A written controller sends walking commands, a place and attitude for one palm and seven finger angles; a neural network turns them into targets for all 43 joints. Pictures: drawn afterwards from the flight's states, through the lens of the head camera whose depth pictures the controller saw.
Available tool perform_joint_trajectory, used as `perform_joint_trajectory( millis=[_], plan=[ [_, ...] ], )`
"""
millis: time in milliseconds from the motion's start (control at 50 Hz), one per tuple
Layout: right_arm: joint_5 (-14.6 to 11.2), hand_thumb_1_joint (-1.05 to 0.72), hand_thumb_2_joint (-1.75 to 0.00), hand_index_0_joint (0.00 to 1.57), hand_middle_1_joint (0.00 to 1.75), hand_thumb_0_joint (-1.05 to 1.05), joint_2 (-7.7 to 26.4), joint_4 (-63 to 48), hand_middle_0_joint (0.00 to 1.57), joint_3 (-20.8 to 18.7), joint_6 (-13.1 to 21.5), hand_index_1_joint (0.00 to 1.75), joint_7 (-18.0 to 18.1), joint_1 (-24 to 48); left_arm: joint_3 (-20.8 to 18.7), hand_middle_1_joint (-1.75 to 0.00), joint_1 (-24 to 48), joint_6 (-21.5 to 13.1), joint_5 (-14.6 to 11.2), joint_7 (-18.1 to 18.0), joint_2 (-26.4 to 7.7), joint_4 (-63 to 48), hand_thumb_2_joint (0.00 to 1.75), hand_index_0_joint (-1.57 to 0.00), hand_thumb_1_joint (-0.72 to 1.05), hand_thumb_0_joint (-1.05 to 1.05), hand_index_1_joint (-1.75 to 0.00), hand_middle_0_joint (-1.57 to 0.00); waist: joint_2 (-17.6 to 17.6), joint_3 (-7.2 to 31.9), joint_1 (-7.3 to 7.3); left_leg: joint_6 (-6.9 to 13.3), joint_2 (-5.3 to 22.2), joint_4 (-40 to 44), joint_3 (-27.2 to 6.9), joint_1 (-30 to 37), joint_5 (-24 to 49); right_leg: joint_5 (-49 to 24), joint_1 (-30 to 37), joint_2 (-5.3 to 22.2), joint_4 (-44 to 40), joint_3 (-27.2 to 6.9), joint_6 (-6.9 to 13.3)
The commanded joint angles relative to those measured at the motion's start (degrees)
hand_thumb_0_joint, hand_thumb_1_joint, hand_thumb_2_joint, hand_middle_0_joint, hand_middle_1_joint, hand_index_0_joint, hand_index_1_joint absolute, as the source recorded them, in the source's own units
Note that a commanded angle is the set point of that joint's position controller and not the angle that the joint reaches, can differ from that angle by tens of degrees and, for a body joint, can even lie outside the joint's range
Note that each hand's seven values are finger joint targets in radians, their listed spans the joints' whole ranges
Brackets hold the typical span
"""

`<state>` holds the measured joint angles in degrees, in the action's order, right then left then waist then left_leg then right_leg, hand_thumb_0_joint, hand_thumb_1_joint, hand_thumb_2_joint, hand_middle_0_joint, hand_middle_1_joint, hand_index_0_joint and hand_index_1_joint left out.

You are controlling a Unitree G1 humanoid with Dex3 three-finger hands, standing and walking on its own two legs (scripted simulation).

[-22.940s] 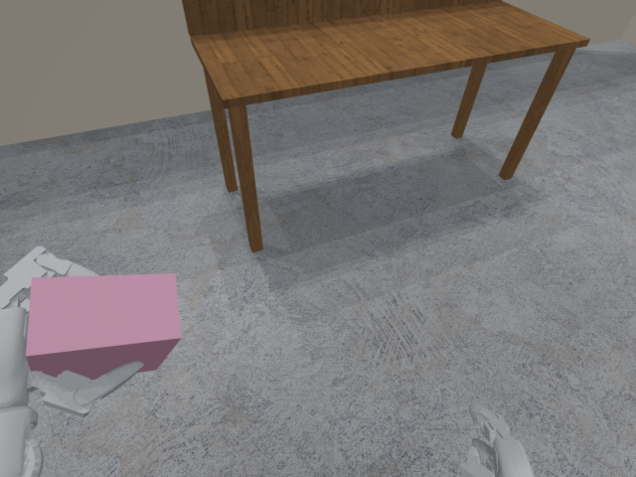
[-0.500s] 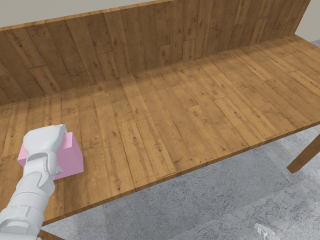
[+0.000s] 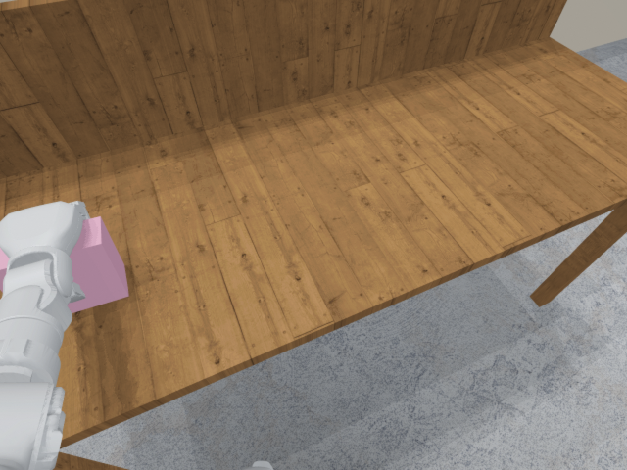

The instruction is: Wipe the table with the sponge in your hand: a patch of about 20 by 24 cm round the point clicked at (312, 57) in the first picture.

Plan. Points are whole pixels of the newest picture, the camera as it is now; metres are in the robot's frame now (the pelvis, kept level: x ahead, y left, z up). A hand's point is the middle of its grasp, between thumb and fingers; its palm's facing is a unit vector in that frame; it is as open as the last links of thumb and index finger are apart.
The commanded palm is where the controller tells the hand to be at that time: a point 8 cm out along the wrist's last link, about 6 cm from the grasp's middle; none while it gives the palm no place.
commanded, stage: wipe forward along the first lane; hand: left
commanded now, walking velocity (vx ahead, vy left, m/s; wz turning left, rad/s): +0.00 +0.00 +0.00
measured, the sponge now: (71, 278) +0.37 +0.36 +0.00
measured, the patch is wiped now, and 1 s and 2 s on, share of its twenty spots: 0.30 0.40 0.50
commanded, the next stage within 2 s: slide across to the middle lane in 0.54 s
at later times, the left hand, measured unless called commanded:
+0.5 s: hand (58, 221) +0.44 +0.39 +0.04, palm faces -0.17 -0.01 -0.99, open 10.4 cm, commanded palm +0.44 +0.38 +0.08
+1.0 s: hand (68, 205) +0.47 +0.38 +0.04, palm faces -0.15 +0.01 -0.99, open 10.4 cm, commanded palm +0.46 +0.34 +0.09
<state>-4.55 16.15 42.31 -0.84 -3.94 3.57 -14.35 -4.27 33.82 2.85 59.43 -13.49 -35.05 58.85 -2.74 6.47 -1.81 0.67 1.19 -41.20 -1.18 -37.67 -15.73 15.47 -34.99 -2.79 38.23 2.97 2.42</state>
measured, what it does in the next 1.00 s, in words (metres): shifts its weight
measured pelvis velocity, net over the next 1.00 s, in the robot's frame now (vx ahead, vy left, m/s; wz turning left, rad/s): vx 0.04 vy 0.04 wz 0.00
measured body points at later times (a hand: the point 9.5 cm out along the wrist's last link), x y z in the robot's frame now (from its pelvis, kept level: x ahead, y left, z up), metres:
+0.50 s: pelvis +0.02 +0.03 +0.00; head +0.10 +0.04 +0.44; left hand +0.45 +0.39 +0.09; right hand +0.07 -0.25 -0.12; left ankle +0.04 +0.12 -0.71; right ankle +0.03 -0.10 -0.71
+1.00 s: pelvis +0.04 +0.04 +0.01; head +0.12 +0.05 +0.45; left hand +0.47 +0.38 +0.10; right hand +0.10 -0.23 -0.12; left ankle +0.04 +0.12 -0.71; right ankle +0.03 -0.10 -0.71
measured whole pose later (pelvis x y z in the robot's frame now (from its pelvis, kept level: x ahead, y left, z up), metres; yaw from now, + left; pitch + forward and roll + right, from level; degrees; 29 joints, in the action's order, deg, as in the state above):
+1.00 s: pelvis +0.04 +0.04 +0.01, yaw +0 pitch +16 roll -3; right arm -3.5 14.1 44.2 -1.2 -5.4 1.6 -16.2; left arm 2.1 44.3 7.6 59.3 -11.8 -35.6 62.5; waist -1.8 6.9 -3.2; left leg 3.0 -0.6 -39.8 -0.9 -37.0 -18.2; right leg 16.5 -32.5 -1.2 33.5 2.5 -0.1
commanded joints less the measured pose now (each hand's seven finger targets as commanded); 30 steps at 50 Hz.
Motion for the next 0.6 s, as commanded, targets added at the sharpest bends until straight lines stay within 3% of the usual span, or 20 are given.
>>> perform_joint_trajectory(
  millis=[0, 40, 60, 80, 100, 120, 140, 220, 240, 300, 340, 380, 420, 440, 500, 520, 540, 560, 580],
  plan=[
    [0.0, -0.9, -0.9, 0.2, 0.3, 0.0, 8.7, -5.9, 0.2, -2.9, 1.8, 0.3, 0.4, -1.1, -0.5, -1.6, 18.3, 2.3, 2.9, -1.8, -16.7, -3.4, 1.3, -1.2, 0.1, 0.0, -1.6, -1.2, 2.1, 11.6, -1.54, 3.0, -1.8, 5.0, -0.2, 4.6, -3.6, 2.3, 5.6, 1.5, -8.6, -4.5, -0.1],
    [0.0, -0.9, -0.9, 0.2, 0.3, 0.0, 9.0, -5.4, 0.2, -2.9, 1.7, 0.3, 0.6, -1.3, -2.5, -1.6, 19.6, 2.1, 2.6, -1.9, -18.7, -2.6, 1.3, -1.2, 0.1, 0.0, -1.6, -1.2, 2.4, 12.4, -1.54, 3.0, -1.6, 4.9, -0.5, 4.8, -3.1, 2.1, 4.9, 1.2, -8.1, -4.5, 0.0],
    [0.0, -0.9, -0.9, 0.2, 0.3, 0.0, 8.8, -5.9, 0.2, -2.8, 1.8, 0.3, 0.5, -2.0, -0.3, -1.6, 20.4, 1.9, 2.3, -1.7, -16.9, -2.7, 1.3, -1.2, 0.1, 0.0, -1.6, -1.2, 1.8, 12.6, -1.87, 3.1, -1.7, 4.9, -0.5, 4.8, -3.4, 2.2, 4.8, 1.2, -7.9, -3.9, -0.1],
    [0.0, -0.9, -0.9, 0.2, 0.3, 0.0, 8.9, -5.7, 0.2, -2.9, 1.9, 0.3, 0.5, -2.3, -0.2, -1.6, 22.2, 1.8, 2.4, -1.6, -17.3, -2.9, 1.3, -1.2, 0.1, 0.0, -1.6, -1.2, 1.6, 13.3, -2.47, 3.1, -1.6, 4.6, -0.3, 5.2, -3.2, 1.8, 4.5, 1.3, -8.0, -4.2, -0.2],
    [0.1, -0.9, -0.9, 0.2, 0.3, 0.0, 9.1, -5.5, 0.2, -2.8, 1.7, 0.3, 0.5, -2.7, -1.2, -1.6, 22.0, 2.0, 2.9, -1.7, -18.9, -1.5, 1.3, -1.2, 0.1, 0.0, -1.6, -1.2, 2.1, 13.2, -2.21, 3.0, -1.6, 4.6, -0.6, 4.6, -3.3, 2.1, 4.4, 1.2, -7.8, -3.9, -0.1],
    [0.1, -0.9, -0.9, 0.2, 0.3, 0.0, 9.0, -5.7, 0.2, -2.7, 1.7, 0.3, 0.4, -2.7, -0.4, -1.6, 22.3, 2.1, 3.0, -1.6, -18.2, -0.9, 1.3, -1.2, 0.1, 0.0, -1.6, -1.2, 1.6, 12.6, -2.39, 3.0, -1.5, 4.7, -0.6, 4.4, -3.2, 2.0, 3.8, 1.1, -7.6, -3.8, -0.1],
    [0.2, -0.9, -0.9, 0.2, 0.3, 0.0, 9.2, -5.1, 0.2, -2.8, 1.7, 0.3, 0.4, -2.7, -2.3, -1.6, 22.5, 1.7, 2.7, -1.5, -19.5, -1.4, 1.3, -1.2, 0.1, 0.0, -1.6, -1.2, 0.9, 13.8, -1.83, 3.0, -1.3, 4.6, -0.8, 5.5, -1.8, 0.8, 3.8, 1.0, -7.4, -3.9, 0.1],
    [0.3, -0.9, -0.9, 0.2, 0.3, 0.0, 9.4, -5.4, 0.2, -2.7, 1.3, 0.3, 0.2, -4.1, -1.4, -1.6, 23.4, 2.1, 3.5, -0.9, -20.3, 0.4, 1.3, -1.2, 0.1, 0.0, -1.6, -1.2, 1.5, 15.1, -2.32, 2.9, -1.4, 4.2, -0.7, 5.3, 0.0, -1.1, 4.5, 0.9, -7.0, -3.4, 0.0],
    [0.3, -0.9, -0.9, 0.2, 0.3, 0.0, 9.6, -4.9, 0.2, -2.7, 1.2, 0.3, 0.1, -4.0, -2.8, -1.6, 23.8, 1.9, 3.2, -0.8, -21.5, 0.3, 1.3, -1.2, 0.1, 0.0, -1.6, -1.2, -0.1, 15.4, -1.9, 2.9, -1.1, 4.2, -0.9, 6.3, 1.2, -1.8, 3.9, 0.8, -6.7, -3.6, 0.2],
    [0.5, -0.9, -0.9, 0.2, 0.3, 0.0, 9.4, -5.3, 0.2, -2.8, 0.9, 0.3, -0.1, -5.2, 0.0, -1.6, 25.0, 2.0, 4.2, -0.2, -19.2, 0.9, 1.3, -1.2, 0.1, 0.0, -1.6, -1.2, -0.3, 15.2, -2.88, 2.8, -1.1, 4.0, -1.1, 7.3, 2.3, -2.4, 2.5, 0.5, -6.6, -2.7, 0.2],
    [0.6, -0.9, -0.9, 0.2, 0.3, 0.0, 9.8, -4.5, 0.2, -2.9, 0.6, 0.3, -0.2, -5.3, -2.7, -1.6, 25.0, 1.6, 3.6, -0.1, -21.6, 0.9, 1.3, -1.2, 0.1, 0.0, -1.6, -1.2, -0.7, 16.0, -2.02, 2.8, -0.8, 4.1, -1.5, 7.8, 3.7, -3.2, 2.5, 0.4, -6.2, -2.8, 0.5],
    [0.7, -0.9, -0.9, 0.2, 0.3, 0.0, 9.6, -5.0, 0.2, -3.1, 0.5, 0.3, -0.4, -6.3, -0.7, -1.6, 26.0, 1.2, 3.7, 0.2, -19.9, 0.5, 1.3, -1.2, 0.1, 0.0, -1.6, -1.2, -0.6, 17.1, -2.81, 2.8, -0.8, 3.5, -1.4, 8.6, 5.3, -4.6, 2.5, 0.3, -6.0, -2.4, 0.4],
    [0.8, -0.9, -0.9, 0.2, 0.3, 0.0, 9.9, -4.7, 0.2, -3.1, 0.2, 0.3, -0.6, -6.6, -1.7, -1.6, 24.7, 1.3, 4.1, 0.1, -21.0, 1.8, 1.3, -1.2, 0.1, 0.0, -1.6, -1.2, 0.7, 17.2, -2.56, 2.8, -0.7, 3.4, -1.5, 8.4, 6.2, -5.3, 2.9, 0.1, -6.0, -2.3, 0.4],
    [0.8, -0.9, -0.9, 0.2, 0.3, 0.0, 9.9, -4.5, 0.2, -3.1, 0.1, 0.3, -0.6, -6.5, -2.8, -1.6, 25.7, 0.8, 3.6, 0.2, -21.7, 0.6, 1.3, -1.2, 0.1, 0.0, -1.6, -1.2, -0.9, 17.9, -2.23, 2.6, -0.6, 3.4, -1.6, 9.2, 7.8, -6.2, 2.6, 0.1, -5.5, -2.4, 0.7],
    [1.0, -0.9, -0.9, 0.2, 0.3, 0.0, 10.3, -4.3, 0.2, -3.2, -0.4, 0.3, -0.8, -7.5, -2.4, -1.6, 26.9, 1.0, 4.8, 0.1, -23.0, 2.2, 1.3, -1.2, 0.1, 0.0, -1.6, -1.2, -0.2, 16.9, -3.08, 2.7, -0.7, 3.0, -1.7, 8.7, 7.9, -6.1, 1.8, 0.0, -5.6, -2.0, 0.6],
    [1.0, -0.9, -0.9, 0.2, 0.3, 0.0, 10.3, -4.2, 0.2, -3.3, -0.6, 0.3, -0.8, -7.6, -1.9, -1.6, 27.2, 1.1, 5.1, 0.1, -22.5, 2.6, 1.3, -1.2, 0.1, 0.0, -1.6, -1.2, 0.0, 16.5, -3.47, 2.6, -0.6, 3.0, -1.8, 8.8, 8.0, -5.9, 1.1, -0.1, -5.6, -1.9, 0.6],
    [1.1, -0.9, -0.9, 0.2, 0.3, 0.0, 10.3, -3.9, 0.2, -3.3, -0.6, 0.3, -0.9, -7.4, -2.8, -1.6, 28.0, 0.6, 4.8, 0.0, -22.8, 1.5, 1.3, -1.2, 0.1, 0.0, -1.6, -1.2, -2.2, 17.3, -2.82, 2.4, -0.3, 3.0, -2.3, 10.2, 9.9, -6.4, 0.3, -0.1, -5.0, -1.8, 0.9],
    [1.3, -0.9, -0.9, 0.2, 0.3, 0.0, 10.1, -4.2, 0.2, -3.4, -0.6, 0.3, -1.0, -8.3, -0.8, -1.6, 27.3, 0.8, 4.9, 0.2, -20.7, 2.4, 1.3, -1.2, 0.1, 0.0, -1.6, -1.2, -2.0, 16.8, -3.23, 2.5, -0.5, 2.7, -2.2, 10.7, 10.0, -6.2, 0.0, -0.3, -5.3, -1.5, 0.9],
    [1.3, -0.9, -0.9, 0.2, 0.3, 0.0, 10.2, -3.9, 0.2, -3.5, -0.7, 0.3, -1.2, -8.3, -1.3, -1.6, 27.9, 0.8, 5.1, 0.2, -21.5, 2.5, 1.3, -1.2, 0.1, 0.0, -1.6, -1.2, -2.2, 17.0, -3.42, 2.4, -0.3, 2.6, -2.2, 11.0, 10.2, -6.3, -0.4, -0.2, -5.4, -1.5, 0.9]
  ],
)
